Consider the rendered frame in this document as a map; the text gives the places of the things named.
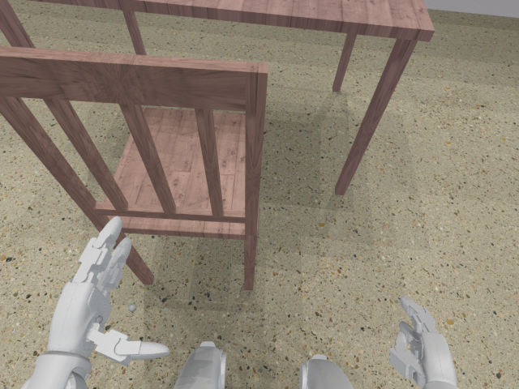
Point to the left robot thigh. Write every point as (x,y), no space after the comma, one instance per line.
(204,369)

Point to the robot right hand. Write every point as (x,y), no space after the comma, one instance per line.
(430,358)

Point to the table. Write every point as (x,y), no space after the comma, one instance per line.
(406,20)

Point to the right robot thigh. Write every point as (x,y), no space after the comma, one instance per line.
(322,374)

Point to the robot left hand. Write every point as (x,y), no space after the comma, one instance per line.
(86,296)

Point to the robot thigh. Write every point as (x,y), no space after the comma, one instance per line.
(204,369)
(322,374)

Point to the chair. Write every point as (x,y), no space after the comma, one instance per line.
(187,173)

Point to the robot left forearm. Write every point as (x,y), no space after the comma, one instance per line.
(59,370)

